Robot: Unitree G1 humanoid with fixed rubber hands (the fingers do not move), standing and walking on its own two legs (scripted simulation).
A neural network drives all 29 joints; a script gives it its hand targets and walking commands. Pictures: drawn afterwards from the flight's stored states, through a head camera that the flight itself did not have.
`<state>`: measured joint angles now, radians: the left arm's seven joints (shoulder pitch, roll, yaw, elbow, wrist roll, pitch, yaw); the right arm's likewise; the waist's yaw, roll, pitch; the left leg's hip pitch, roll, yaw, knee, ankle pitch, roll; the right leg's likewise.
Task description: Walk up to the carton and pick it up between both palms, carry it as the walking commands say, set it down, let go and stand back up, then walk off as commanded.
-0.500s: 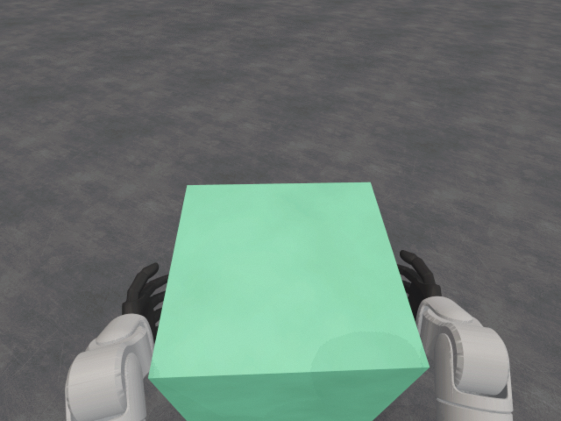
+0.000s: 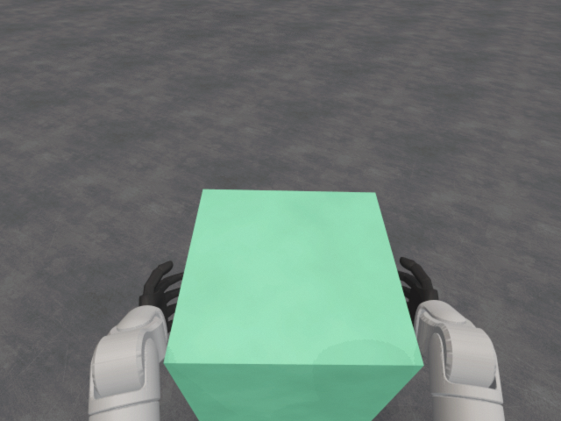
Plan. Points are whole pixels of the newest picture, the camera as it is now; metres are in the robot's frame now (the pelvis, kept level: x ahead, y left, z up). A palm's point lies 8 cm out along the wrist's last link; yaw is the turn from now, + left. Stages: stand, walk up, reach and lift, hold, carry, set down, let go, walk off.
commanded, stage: carry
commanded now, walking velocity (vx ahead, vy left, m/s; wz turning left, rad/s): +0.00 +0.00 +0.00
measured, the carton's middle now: (286, 313) +0.30 +0.00 -0.03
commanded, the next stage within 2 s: none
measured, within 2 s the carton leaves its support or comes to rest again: neither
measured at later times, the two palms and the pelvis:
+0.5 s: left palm (173, 329) +0.25 +0.15 +0.04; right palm (437, 321) +0.25 -0.21 +0.04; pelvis -0.01 -0.02 +0.00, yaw +0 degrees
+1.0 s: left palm (177, 332) +0.24 +0.15 +0.04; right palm (440, 322) +0.25 -0.21 +0.04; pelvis -0.01 -0.03 +0.00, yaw +0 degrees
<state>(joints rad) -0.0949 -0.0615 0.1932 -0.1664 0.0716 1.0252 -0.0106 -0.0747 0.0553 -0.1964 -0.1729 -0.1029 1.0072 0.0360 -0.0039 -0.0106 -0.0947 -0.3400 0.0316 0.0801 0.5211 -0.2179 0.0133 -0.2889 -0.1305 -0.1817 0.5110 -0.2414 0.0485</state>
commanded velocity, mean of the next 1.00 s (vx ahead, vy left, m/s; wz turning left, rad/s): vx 0.00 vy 0.00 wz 0.00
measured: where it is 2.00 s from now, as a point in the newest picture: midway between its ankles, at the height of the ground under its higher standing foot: outside the picture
